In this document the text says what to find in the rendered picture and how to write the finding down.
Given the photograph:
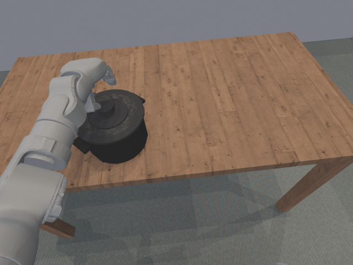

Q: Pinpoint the left robot forearm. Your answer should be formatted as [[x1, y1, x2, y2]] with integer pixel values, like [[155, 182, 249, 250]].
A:
[[0, 69, 92, 195]]

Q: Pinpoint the left robot upper arm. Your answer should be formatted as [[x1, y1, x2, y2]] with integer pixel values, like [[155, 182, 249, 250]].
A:
[[0, 162, 68, 265]]

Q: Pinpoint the knob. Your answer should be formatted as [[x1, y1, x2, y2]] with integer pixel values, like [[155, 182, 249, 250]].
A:
[[98, 100, 115, 116]]

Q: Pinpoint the lid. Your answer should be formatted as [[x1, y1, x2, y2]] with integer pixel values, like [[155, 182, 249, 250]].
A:
[[77, 89, 145, 145]]

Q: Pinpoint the table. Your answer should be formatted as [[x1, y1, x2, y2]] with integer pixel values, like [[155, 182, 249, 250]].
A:
[[0, 32, 353, 239]]

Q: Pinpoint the pot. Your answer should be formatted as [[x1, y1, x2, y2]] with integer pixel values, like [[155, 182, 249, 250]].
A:
[[73, 94, 148, 164]]

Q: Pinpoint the left robot hand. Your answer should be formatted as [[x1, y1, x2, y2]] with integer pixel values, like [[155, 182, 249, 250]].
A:
[[60, 57, 116, 113]]

